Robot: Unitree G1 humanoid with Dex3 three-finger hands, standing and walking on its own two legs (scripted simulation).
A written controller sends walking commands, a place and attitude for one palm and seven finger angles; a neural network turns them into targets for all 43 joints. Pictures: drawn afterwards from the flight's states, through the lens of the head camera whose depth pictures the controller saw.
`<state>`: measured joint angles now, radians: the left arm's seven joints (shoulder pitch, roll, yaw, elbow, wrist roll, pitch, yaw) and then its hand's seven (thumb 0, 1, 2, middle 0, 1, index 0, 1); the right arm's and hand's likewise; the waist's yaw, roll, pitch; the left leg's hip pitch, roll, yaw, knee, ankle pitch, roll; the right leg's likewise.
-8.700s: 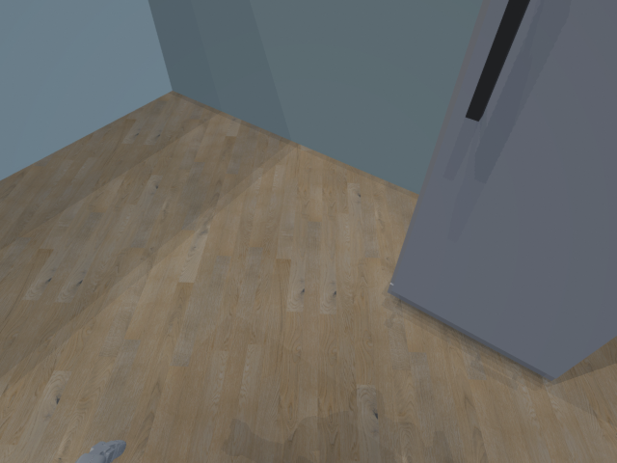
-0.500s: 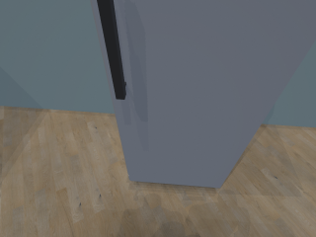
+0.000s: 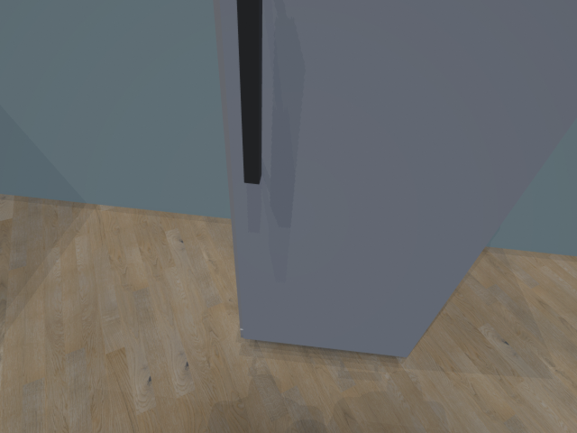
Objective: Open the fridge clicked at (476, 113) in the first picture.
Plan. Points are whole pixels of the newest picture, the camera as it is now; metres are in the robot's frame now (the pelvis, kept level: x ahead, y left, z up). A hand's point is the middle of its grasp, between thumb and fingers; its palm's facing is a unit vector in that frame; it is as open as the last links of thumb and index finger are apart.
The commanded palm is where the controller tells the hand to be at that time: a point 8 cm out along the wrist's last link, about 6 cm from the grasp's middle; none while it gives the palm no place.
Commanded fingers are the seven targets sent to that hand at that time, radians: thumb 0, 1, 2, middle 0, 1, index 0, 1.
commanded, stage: come to a stop and stand still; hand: left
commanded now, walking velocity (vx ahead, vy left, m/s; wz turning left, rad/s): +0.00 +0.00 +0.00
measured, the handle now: (254, 72) +0.54 +0.10 +0.26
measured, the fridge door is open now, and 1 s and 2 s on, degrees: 0 0 0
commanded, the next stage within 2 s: look again from close up in 0.22 s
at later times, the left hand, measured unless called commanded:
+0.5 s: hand out of the picture -0.05 +0.16 -0.18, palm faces +0.03 -0.99 -0.15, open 7.4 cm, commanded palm none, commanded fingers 0.00 0.90 0.90 -0.20 -0.30 -0.20 -0.30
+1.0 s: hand out of the picture -0.06 +0.15 -0.18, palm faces +0.05 -0.99 -0.14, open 7.4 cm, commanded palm none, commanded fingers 0.00 0.90 0.90 -0.20 -0.30 -0.20 -0.30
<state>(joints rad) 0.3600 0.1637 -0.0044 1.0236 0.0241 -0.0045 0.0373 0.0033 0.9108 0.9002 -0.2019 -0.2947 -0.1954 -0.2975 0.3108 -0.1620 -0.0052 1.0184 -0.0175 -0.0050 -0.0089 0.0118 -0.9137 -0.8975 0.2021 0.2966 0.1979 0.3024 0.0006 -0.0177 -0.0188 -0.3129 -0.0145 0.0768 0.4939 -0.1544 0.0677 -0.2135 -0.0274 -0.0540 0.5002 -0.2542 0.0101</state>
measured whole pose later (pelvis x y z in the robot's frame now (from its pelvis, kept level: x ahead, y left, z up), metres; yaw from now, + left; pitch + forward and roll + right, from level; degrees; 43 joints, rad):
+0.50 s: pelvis -0.01 +0.00 +0.00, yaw +0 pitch -2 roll -1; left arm 0.42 0.15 -0.01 1.08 0.02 -0.01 0.04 0.00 0.91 0.90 -0.20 -0.29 -0.19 -0.30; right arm 0.31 -0.15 0.00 1.08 -0.01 0.00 -0.01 0.01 -0.91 -0.90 0.20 0.30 0.20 0.30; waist 0.01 -0.02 -0.02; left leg -0.30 -0.02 0.08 0.44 -0.11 0.07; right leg -0.21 -0.03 -0.05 0.45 -0.21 0.02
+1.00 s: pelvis -0.01 +0.00 +0.00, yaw +0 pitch -1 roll -1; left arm 0.42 0.12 0.00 1.07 0.03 -0.01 0.04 0.00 0.91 0.90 -0.20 -0.29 -0.19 -0.30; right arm 0.34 -0.11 -0.01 1.10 -0.01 0.01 -0.01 0.01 -0.90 -0.90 0.20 0.30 0.20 0.30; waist 0.00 -0.02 -0.01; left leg -0.33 -0.02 0.07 0.45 -0.11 0.06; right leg -0.24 -0.02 -0.04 0.47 -0.22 0.01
